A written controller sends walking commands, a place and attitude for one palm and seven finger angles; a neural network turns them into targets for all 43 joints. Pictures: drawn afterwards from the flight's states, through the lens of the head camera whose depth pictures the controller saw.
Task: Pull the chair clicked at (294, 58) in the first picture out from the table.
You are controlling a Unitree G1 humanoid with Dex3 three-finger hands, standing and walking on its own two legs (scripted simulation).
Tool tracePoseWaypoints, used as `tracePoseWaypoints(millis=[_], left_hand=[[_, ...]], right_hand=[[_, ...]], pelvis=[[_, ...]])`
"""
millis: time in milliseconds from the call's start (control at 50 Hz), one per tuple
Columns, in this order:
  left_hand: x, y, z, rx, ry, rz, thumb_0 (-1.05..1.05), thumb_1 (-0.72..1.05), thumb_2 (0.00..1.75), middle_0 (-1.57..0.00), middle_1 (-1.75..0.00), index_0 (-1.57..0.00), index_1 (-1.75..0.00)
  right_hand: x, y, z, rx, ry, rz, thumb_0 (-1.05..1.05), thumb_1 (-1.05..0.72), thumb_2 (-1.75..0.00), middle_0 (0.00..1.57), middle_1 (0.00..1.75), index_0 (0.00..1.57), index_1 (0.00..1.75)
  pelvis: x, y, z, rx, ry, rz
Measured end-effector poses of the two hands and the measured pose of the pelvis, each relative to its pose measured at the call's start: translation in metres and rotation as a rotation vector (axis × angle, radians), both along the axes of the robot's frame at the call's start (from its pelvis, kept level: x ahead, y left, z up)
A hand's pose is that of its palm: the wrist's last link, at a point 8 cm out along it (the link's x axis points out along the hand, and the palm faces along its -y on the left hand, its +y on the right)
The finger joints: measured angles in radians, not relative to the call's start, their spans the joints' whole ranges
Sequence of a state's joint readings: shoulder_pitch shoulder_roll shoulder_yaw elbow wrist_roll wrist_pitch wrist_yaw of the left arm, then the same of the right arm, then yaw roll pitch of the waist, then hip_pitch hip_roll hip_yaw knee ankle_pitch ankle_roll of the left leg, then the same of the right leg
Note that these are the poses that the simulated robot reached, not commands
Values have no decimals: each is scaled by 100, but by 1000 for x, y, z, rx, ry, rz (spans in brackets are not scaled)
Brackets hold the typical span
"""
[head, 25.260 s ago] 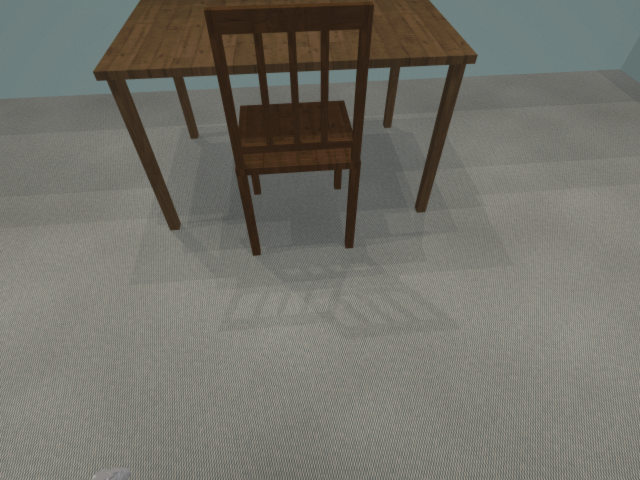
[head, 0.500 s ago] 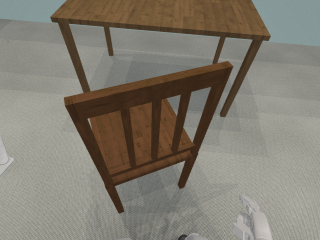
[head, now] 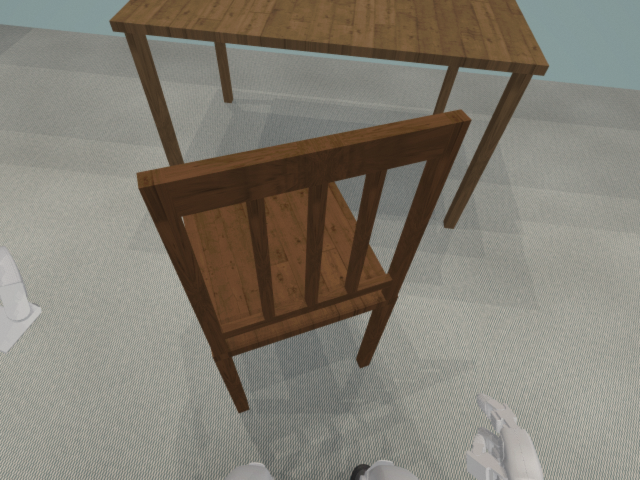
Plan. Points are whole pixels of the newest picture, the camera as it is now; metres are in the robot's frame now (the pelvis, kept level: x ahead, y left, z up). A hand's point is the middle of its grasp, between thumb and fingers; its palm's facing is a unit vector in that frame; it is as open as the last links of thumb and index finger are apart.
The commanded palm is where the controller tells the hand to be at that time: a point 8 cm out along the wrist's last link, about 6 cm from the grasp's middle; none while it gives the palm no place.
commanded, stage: step back with the hand held close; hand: left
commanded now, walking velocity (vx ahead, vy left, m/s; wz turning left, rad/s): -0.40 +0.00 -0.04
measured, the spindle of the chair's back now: (313, 252) +0.46 +0.04 -0.05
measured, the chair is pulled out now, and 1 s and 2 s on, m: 0.55 0.55 0.55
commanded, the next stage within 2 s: stop stepping back and stand still in 0.44 s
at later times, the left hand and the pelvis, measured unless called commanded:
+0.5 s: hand (43, 393) +0.16 +0.21 +0.19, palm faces +0.23 -0.78 -0.58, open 7.4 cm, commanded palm +0.09 +0.27 +0.20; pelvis -0.07 -0.02 +0.02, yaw -4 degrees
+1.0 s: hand out of the picture +0.06 +0.23 +0.19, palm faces +0.43 -0.81 -0.41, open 7.4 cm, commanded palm -0.01 +0.28 +0.20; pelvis -0.16 -0.02 +0.01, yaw -3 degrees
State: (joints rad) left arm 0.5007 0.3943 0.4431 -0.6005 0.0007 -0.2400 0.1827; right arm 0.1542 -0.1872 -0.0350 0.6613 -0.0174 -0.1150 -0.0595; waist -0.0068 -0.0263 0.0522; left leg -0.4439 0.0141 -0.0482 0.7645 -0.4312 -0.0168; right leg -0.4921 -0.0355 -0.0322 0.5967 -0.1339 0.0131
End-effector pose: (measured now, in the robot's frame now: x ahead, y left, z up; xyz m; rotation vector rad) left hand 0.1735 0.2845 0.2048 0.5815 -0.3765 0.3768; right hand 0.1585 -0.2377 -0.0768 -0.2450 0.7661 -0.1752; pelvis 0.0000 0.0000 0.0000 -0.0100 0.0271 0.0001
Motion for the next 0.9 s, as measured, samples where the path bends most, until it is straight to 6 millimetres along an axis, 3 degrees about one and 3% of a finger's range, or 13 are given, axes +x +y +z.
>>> tracePoseWaypoints(millis=[160, 220, 320, 420, 480, 540, 660, 800, 900], left_hand=[[-17, 30, 0, 56, 100, 35, 1, 88, 90, -22, -31, -21, -31], [-25, 31, -1, 27, 93, 58, 1, 88, 90, -22, -31, -21, -31], [-25, 2, -6, -37, 70, 3, 1, 89, 90, -21, -31, -21, -31], [-34, -37, 5, 25, 105, -154, 1, 89, 90, -21, -31, -21, -31], [-47, -38, 11, 76, 148, -176, 1, 88, 90, -22, -31, -21, -31], [-59, -24, 11, 101, 182, -127, 1, 88, 90, -22, -31, -22, -31], [-93, -2, -7, 28, 203, -40, 1, 88, 90, -22, -31, -21, -31], [-140, -21, -8, -56, 135, -13, 1, 88, 90, -22, -31, -21, -31], [-159, -22, 3, -63, 47, 2, 1, 88, 90, -22, -31, -21, -31]], right_hand=[[-19, 5, 15, -12, -5, -52, 1, -91, -90, 20, 30, 20, 30], [-23, 8, 16, -7, -10, -24, 1, -91, -90, 20, 30, 20, 30], [-29, 8, 9, 13, -1, 54, 1, -91, -90, 20, 30, 20, 30], [-44, -4, 11, 61, -27, 16, 1, -91, -90, 21, 30, 20, 30], [-60, -15, 18, 58, -29, -55, 1, -91, -90, 21, 30, 20, 30], [-76, -24, 25, 25, -25, -100, 1, -91, -90, 21, 30, 20, 30], [-110, -29, 27, -11, -42, -108, 1, -91, -90, 20, 30, 20, 30], [-155, -23, 21, 22, -45, -43, 1, -91, -90, 20, 30, 20, 30], [-183, -27, 14, 18, -5, -31, 1, -91, -90, 21, 30, 20, 30]], pelvis=[[-11, 10, 10, -38, 16, 7], [-12, 6, 10, -36, 36, -7], [-35, -6, 13, -39, 36, -50], [-59, -17, 15, -52, 21, -49], [-66, -17, 19, -14, 31, -62], [-74, -13, 22, 10, 35, -65], [-103, -11, 16, 23, 5, -67], [-132, -23, 15, -14, -56, -38], [-148, -25, 14, -6, -61, -44]])
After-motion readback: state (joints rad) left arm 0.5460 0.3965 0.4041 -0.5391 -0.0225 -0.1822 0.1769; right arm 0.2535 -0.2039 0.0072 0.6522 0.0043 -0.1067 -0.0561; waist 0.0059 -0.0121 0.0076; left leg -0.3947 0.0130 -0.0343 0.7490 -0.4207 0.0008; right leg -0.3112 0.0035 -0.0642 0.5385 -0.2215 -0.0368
